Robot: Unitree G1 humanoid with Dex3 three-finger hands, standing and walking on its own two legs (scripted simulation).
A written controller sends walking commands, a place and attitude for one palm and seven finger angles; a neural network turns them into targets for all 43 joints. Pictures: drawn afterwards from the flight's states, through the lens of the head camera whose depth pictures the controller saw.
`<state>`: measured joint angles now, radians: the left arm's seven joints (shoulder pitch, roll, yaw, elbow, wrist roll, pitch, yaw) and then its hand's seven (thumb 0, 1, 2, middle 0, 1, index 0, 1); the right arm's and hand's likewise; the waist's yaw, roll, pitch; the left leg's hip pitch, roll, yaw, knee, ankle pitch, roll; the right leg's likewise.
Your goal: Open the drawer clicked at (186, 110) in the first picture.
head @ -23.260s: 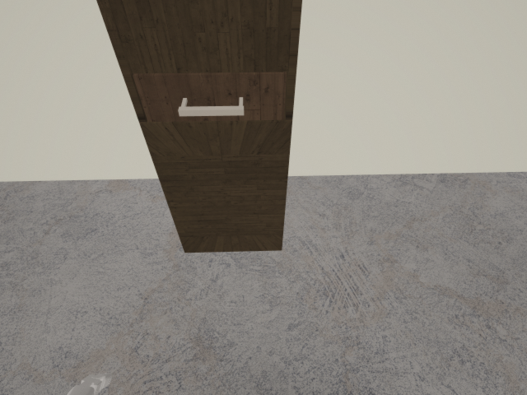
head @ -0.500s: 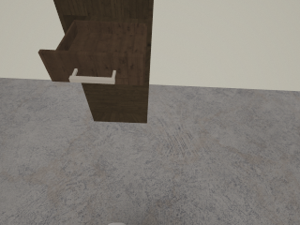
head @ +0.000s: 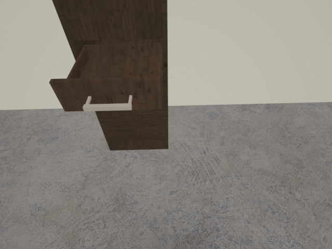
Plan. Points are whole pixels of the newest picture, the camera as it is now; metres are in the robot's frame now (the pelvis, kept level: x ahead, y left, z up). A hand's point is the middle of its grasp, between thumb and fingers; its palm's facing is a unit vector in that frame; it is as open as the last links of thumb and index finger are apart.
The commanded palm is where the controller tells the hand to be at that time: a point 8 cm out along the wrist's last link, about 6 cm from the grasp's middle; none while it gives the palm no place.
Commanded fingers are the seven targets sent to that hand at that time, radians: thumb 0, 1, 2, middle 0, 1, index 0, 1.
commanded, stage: let the arm hang, fingers relaxed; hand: left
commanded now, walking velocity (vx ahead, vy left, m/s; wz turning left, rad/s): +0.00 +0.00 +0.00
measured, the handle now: (108, 103) +0.58 +0.24 +0.00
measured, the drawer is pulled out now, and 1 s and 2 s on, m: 0.30 0.30 0.30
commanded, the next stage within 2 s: look to check the result in 0.26 s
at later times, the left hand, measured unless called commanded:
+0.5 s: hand out of the picture -0.01 +0.17 -0.18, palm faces +0.02 -0.98 -0.18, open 7.4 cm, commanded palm none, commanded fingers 0.00 0.90 0.90 -0.20 -0.30 -0.20 -0.30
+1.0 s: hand out of the picture +0.04 +0.20 -0.17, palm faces -0.01 -0.97 -0.23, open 7.4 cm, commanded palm none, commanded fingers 0.00 0.90 0.90 -0.20 -0.30 -0.20 -0.30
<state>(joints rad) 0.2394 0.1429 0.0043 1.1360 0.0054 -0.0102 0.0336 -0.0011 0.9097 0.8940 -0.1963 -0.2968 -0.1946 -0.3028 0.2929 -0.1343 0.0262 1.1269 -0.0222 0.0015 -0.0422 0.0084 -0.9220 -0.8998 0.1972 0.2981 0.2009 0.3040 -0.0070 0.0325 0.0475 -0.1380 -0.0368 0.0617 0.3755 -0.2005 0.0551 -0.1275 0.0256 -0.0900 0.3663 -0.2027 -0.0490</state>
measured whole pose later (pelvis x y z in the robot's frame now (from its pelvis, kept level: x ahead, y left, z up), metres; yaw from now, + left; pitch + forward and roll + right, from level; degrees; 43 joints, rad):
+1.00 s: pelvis +0.02 +0.01 +0.00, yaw -1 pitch -1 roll +0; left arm 0.21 0.18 0.01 1.15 0.01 -0.01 0.03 0.00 0.91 0.89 -0.20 -0.30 -0.20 -0.30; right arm 0.23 -0.19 0.01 1.15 -0.02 -0.01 -0.04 0.00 -0.91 -0.90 0.20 0.30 0.20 0.30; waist -0.01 0.01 0.07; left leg -0.10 -0.05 0.08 0.33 -0.21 0.07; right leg -0.11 0.01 -0.06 0.36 -0.22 -0.03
